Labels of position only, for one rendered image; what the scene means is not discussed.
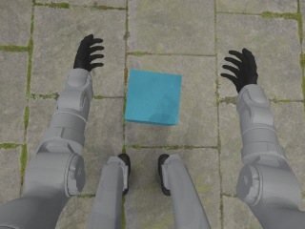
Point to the left robot foot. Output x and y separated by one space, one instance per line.
127 160

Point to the robot left forearm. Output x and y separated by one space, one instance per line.
70 116

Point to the right robot upper arm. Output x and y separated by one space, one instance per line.
272 194

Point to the robot right forearm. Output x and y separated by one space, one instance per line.
258 131

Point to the robot right hand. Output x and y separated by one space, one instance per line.
246 73

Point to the robot left shin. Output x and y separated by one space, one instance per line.
113 159

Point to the carton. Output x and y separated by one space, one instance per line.
153 98

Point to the left robot upper arm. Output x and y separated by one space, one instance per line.
52 179

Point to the robot left hand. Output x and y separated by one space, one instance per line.
84 58

